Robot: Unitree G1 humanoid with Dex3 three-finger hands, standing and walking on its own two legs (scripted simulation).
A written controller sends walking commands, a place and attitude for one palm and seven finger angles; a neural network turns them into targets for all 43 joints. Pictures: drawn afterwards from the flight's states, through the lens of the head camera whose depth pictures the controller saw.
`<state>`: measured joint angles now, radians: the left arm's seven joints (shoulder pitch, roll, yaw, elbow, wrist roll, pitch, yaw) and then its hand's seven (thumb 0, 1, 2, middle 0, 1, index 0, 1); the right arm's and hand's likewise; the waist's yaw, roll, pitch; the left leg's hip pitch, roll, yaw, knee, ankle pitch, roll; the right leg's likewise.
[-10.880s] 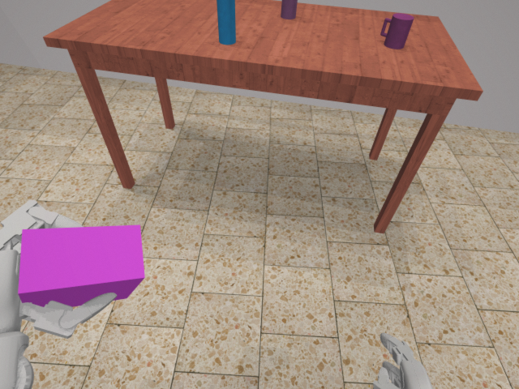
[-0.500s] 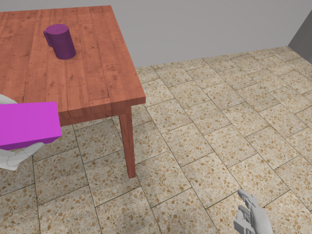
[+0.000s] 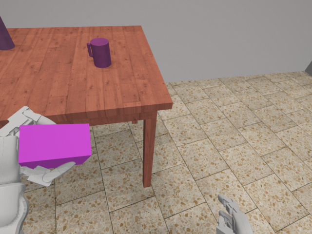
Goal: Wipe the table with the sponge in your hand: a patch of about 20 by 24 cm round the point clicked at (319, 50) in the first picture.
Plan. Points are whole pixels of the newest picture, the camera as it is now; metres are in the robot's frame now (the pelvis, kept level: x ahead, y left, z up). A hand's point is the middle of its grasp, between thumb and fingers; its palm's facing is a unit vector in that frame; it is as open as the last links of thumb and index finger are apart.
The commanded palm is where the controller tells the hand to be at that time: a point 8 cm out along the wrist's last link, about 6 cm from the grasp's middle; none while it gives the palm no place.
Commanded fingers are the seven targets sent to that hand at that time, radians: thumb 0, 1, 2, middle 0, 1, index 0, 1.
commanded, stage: come to a stop and stand still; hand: left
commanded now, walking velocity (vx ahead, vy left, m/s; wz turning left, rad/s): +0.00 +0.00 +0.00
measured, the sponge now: (65, 147) +0.23 +0.22 +0.15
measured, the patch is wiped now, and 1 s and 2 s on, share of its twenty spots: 0.00 0.00 0.00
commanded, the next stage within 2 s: look again from close up in 0.74 s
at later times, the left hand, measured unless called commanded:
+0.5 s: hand (68, 130) +0.27 +0.23 +0.15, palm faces +0.38 -0.85 -0.37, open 10.2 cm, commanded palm +0.21 +0.27 +0.18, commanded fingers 0.00 0.10 1.30 -1.20 -1.60 -1.20 -1.60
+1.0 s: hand (69, 132) +0.26 +0.23 +0.16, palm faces +0.41 -0.84 -0.34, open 10.2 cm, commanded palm +0.21 +0.26 +0.18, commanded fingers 0.00 0.10 1.30 -1.20 -1.60 -1.20 -1.60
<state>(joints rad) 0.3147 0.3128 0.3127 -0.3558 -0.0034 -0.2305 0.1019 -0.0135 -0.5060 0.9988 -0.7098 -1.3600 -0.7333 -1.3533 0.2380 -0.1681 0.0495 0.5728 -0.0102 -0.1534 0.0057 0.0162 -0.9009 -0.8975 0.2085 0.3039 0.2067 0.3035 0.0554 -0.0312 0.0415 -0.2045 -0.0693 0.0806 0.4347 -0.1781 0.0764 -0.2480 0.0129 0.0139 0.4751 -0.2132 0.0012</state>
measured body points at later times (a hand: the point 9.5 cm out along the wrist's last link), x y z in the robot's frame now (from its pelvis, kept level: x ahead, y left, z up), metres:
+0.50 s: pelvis +0.06 -0.02 +0.01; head +0.07 +0.00 +0.46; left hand +0.25 +0.28 +0.17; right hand +0.24 -0.23 -0.06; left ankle +0.05 +0.05 -0.74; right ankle +0.07 -0.12 -0.74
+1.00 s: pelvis +0.06 -0.03 +0.01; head +0.06 -0.02 +0.46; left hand +0.24 +0.27 +0.18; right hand +0.24 -0.24 -0.06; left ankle +0.05 +0.05 -0.74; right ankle +0.07 -0.12 -0.74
